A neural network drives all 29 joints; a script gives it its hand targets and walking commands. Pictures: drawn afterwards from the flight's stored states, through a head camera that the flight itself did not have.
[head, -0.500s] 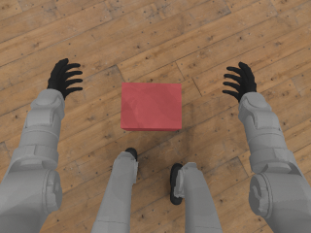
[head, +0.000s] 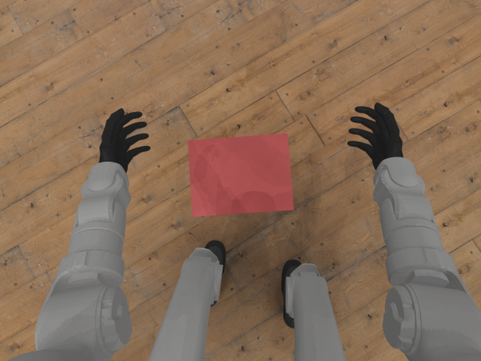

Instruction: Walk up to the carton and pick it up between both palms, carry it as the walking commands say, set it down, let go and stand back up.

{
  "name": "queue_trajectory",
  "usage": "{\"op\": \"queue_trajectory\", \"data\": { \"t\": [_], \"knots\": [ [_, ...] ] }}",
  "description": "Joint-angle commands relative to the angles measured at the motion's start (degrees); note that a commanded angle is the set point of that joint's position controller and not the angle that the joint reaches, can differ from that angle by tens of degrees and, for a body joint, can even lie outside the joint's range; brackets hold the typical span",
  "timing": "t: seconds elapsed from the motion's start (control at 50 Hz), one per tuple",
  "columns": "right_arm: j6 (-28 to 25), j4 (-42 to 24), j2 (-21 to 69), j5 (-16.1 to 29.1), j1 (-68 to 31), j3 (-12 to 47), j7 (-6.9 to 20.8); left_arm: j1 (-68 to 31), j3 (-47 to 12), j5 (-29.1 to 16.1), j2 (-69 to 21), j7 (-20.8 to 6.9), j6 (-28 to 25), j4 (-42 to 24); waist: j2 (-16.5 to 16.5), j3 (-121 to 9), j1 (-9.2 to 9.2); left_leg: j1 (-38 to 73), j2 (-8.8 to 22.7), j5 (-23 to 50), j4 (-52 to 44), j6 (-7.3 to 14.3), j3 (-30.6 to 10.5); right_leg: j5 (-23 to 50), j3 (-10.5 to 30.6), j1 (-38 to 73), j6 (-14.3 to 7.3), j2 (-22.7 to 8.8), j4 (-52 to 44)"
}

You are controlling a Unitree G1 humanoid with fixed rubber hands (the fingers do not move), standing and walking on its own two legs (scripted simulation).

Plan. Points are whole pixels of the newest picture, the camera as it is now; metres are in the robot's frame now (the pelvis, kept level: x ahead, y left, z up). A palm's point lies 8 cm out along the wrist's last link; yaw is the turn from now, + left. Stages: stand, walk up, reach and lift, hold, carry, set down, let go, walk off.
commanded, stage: reach and lift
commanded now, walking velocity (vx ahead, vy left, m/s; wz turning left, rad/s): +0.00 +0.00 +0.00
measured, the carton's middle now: (241, 178) +0.41 +0.05 -0.51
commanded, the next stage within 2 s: none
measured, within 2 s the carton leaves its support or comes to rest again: neither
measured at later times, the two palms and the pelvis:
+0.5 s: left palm (154, 171) +0.39 +0.25 -0.33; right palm (338, 165) +0.45 -0.17 -0.33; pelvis -0.09 -0.01 -0.15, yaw -1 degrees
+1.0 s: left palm (169, 180) +0.38 +0.24 -0.45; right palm (322, 171) +0.44 -0.16 -0.44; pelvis -0.08 +0.00 -0.24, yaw -1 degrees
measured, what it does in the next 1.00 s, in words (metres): lowers itself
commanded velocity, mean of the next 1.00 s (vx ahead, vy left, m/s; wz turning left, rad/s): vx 0.00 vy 0.00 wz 0.00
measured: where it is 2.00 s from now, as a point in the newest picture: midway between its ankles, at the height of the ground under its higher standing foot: (251, 295)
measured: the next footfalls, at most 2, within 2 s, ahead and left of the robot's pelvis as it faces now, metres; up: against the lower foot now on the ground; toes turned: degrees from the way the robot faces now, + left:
none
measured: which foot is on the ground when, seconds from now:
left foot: down 0.00-1.00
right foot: down 0.00-1.00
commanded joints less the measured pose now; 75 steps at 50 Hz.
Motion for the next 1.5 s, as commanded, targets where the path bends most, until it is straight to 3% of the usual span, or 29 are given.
{"op": "queue_trajectory", "data": {
  "t": [0.0,0.08,0.1,0.14,0.18,0.22,0.28,0.3,0.34,0.36,0.4,0.44,0.48,0.56,0.62,0.72,0.78,0.92,0.96,0.98,1.0,1.06,1.1,1.24,1.28,1.3,1.34,1.4,1.48],
  "knots": [
    [-1.47,-8.67,-4.62,0.74,-21.97,5.35,-2.38,-13.89,3.21,-0.11,13.76,-1.06,-4.60,-0.63,-6.61,-47.22,6.47,24.03,-2.42,29.87,7.75,0.03,4.37,25.88,-5.01,17.42,0.48,1.61,5.32],
    [0.12,-12.82,-8.03,-0.85,-25.75,3.89,-5.26,-20.28,3.55,-2.55,18.02,-1.03,-4.24,-4.78,-11.50,-56.49,3.94,16.20,-2.68,23.09,12.41,-0.55,5.63,27.28,-5.48,25.73,1.02,2.03,10.70],
    [1.07,-11.95,-7.19,0.96,-23.24,4.34,-5.76,-19.71,3.30,-2.37,18.47,-1.26,-3.75,-4.14,-8.68,-56.99,5.41,17.28,-2.02,23.28,13.21,-0.38,6.55,24.99,-4.73,23.92,0.82,2.06,10.77],
    [2.42,-12.56,-9.99,-1.21,-27.90,2.59,-6.99,-23.87,1.59,-5.16,18.61,-1.33,-1.83,-3.56,-12.50,-58.91,1.19,16.37,-2.06,15.85,16.15,-0.54,6.47,15.44,-7.83,21.99,1.60,2.75,13.19],
    [4.40,-10.39,-13.25,0.15,-29.49,1.63,-7.56,-27.10,-1.69,-6.89,17.80,-1.36,-0.19,-1.32,-7.45,-58.26,0.53,18.16,-1.02,9.25,17.02,-1.55,6.70,6.50,-8.81,16.39,0.58,2.84,14.63],
    [4.83,-19.22,-14.43,1.29,-33.68,1.93,-8.42,-29.13,0.03,-7.01,21.08,-0.74,0.31,-10.83,-3.90,-66.09,3.36,19.67,-0.99,10.52,20.35,-2.20,8.99,7.62,-8.04,19.07,-0.06,2.80,16.93],
    [6.31,-8.91,-12.75,2.08,-35.23,4.78,-8.36,-34.11,-1.72,-7.86,20.70,0.17,1.47,-6.54,-2.04,-57.50,4.73,14.64,-0.56,3.89,21.77,-1.95,8.75,1.04,-8.45,12.37,-0.93,2.16,19.95],
    [6.38,-15.45,-16.01,3.01,-38.68,3.51,-8.47,-35.20,-3.09,-9.03,20.09,0.42,2.11,-8.92,-2.80,-63.22,2.61,19.26,-0.31,4.10,23.04,-1.93,8.66,-0.26,-9.16,12.26,-0.88,2.34,19.79],
    [6.94,-17.22,-13.11,5.72,-37.63,5.18,-8.19,-35.40,-3.08,-8.67,21.40,1.29,2.73,-13.18,0.59,-68.62,5.81,24.07,0.00,8.77,24.78,-1.53,8.39,3.98,-9.37,12.51,-1.10,2.50,22.93],
    [6.76,-15.47,-17.00,5.84,-38.36,3.29,-8.08,-35.75,-4.74,-9.97,20.72,1.90,2.95,-11.32,0.78,-67.26,3.52,24.11,0.36,6.56,25.80,-1.99,8.49,1.47,-10.39,10.07,-1.24,3.06,23.92],
    [7.31,-12.42,-18.65,7.21,-41.40,5.12,-7.58,-37.84,-4.88,-9.47,22.10,3.22,3.42,-9.65,-0.72,-66.31,4.24,21.61,0.12,1.38,26.43,-1.30,7.30,-0.88,-10.85,9.55,-1.40,2.78,26.60],
    [7.30,-15.47,-19.23,9.47,-44.02,6.71,-7.55,-38.74,-4.07,-9.21,23.86,4.63,3.52,-10.87,-0.68,-74.03,7.51,26.49,0.18,6.17,28.85,-1.16,6.73,1.39,-10.74,11.33,-1.46,2.52,29.10],
    [7.10,-20.62,-22.31,10.78,-44.57,6.03,-8.22,-43.08,-5.04,-11.64,24.08,6.11,3.59,-20.34,0.40,-85.35,4.97,34.26,0.24,10.97,31.78,-1.41,6.67,4.92,-10.30,16.56,-2.05,2.94,30.33],
    [7.91,-26.20,-22.76,15.63,-47.13,9.90,-9.38,-45.47,-5.36,-14.61,25.89,7.85,4.55,-25.28,-1.91,-99.80,6.97,41.66,-0.43,22.60,38.14,-0.89,7.39,15.35,-9.36,25.76,-1.78,2.75,36.39],
    [6.59,-15.63,-24.18,11.28,-41.54,7.43,-9.34,-38.31,-4.16,-12.27,26.35,8.20,3.87,-15.09,-1.17,-80.88,6.79,31.01,-0.20,19.60,40.26,-1.81,7.26,11.92,-9.42,14.12,-1.32,2.92,38.60],
    [3.22,-8.26,-21.66,10.60,-42.52,5.42,-7.86,-38.97,-9.47,-11.08,19.12,7.76,1.23,-10.70,5.41,-65.38,3.47,29.61,0.50,12.18,39.37,-2.82,4.92,3.82,-11.37,-0.98,-2.54,2.88,40.07],
    [1.96,-0.71,-21.92,8.87,-42.19,5.09,-7.21,-41.88,-12.77,-13.23,14.79,7.33,0.62,-3.22,3.29,-56.36,-2.09,26.67,0.82,7.68,40.68,-3.15,3.43,0.76,-11.98,-5.68,-2.71,1.98,40.48],
    [-1.37,8.75,-16.76,11.11,-45.64,9.19,-6.44,-43.83,-11.77,-11.89,17.07,7.08,-3.35,8.54,3.85,-42.22,2.20,16.32,0.90,7.42,45.31,-2.53,3.45,0.23,-9.82,-12.35,-2.11,0.50,44.82],
    [-1.84,4.84,-17.17,11.08,-48.36,9.84,-6.28,-46.70,-11.62,-12.64,18.24,6.89,-4.22,3.81,1.90,-48.39,2.64,18.04,0.59,10.62,46.15,-2.38,4.10,2.88,-9.38,-6.99,-1.65,0.66,45.71],
    [-2.04,11.67,-17.46,10.70,-48.20,9.77,-6.05,-45.13,-11.86,-12.47,18.14,7.03,-4.51,11.95,1.74,-36.71,3.12,9.94,1.03,9.47,47.06,-2.79,3.75,2.11,-9.36,-14.87,-1.66,0.09,46.66],
    [-3.11,2.62,-18.49,11.61,-49.90,8.66,-6.37,-46.82,-8.70,-11.03,21.47,7.45,-5.43,3.50,1.73,-50.79,4.29,18.30,0.57,15.54,48.45,-2.47,4.01,7.17,-9.00,-6.11,-1.32,0.40,48.02],
    [-2.93,3.56,-14.64,15.80,-49.94,15.45,-6.51,-46.30,-8.45,-13.66,21.98,7.48,-6.29,6.12,-0.85,-52.81,9.10,14.19,0.95,14.41,48.25,-1.41,5.55,6.37,-7.57,-0.87,-0.99,0.66,47.73],
    [-2.43,3.21,-12.58,16.13,-49.80,17.90,-7.02,-46.89,-11.98,-17.00,19.51,6.37,-5.79,6.01,-2.79,-54.18,6.84,12.84,1.15,10.84,48.10,-0.86,6.07,6.02,-7.72,3.10,-1.33,0.61,47.59],
    [-0.79,0.06,-13.09,15.03,-50.27,20.11,-9.00,-42.98,-9.73,-18.94,22.20,5.14,-5.01,14.40,-11.66,-54.16,6.90,6.21,2.23,8.79,50.86,-1.17,7.51,8.76,-5.60,12.82,0.33,-0.29,45.29],
    [-0.70,0.51,-12.54,15.45,-48.36,19.58,-9.42,-42.71,-7.01,-17.30,26.12,5.43,-5.83,10.51,-9.74,-55.18,8.97,4.45,2.60,8.88,51.49,-1.01,7.58,10.09,-4.52,13.01,-0.09,-0.01,45.77],
    [-0.95,-0.78,-14.98,14.35,-49.85,15.79,-9.82,-44.46,-8.00,-17.76,25.42,5.73,-5.96,11.09,-7.42,-56.25,7.04,5.47,2.52,9.55,51.04,-1.26,7.14,10.68,-5.25,12.39,-0.18,0.44,46.06],
    [-0.62,2.96,-11.95,15.22,-48.60,18.51,-9.70,-42.91,-8.60,-16.60,23.60,5.71,-6.20,13.29,-4.25,-51.88,10.32,4.22,2.58,10.49,50.50,-1.24,7.59,10.61,-4.40,8.54,-0.41,0.85,45.50],
    [-0.82,5.52,-11.00,16.74,-47.05,17.94,-8.46,-45.34,-11.90,-14.86,19.88,5.85,-6.38,7.20,2.80,-52.31,9.28,12.39,2.19,12.77,48.44,-1.71,6.13,9.27,-6.14,2.88,-1.50,1.86,46.60],
    [-1.82,6.26,-13.81,15.32,-47.33,15.71,-8.57,-46.89,-12.41,-15.83,18.14,6.67,-6.55,6.18,2.79,-52.47,5.58,15.66,1.74,13.97,49.51,-2.08,5.56,8.50,-6.74,-0.02,-2.08,1.83,47.09]
  ]
}}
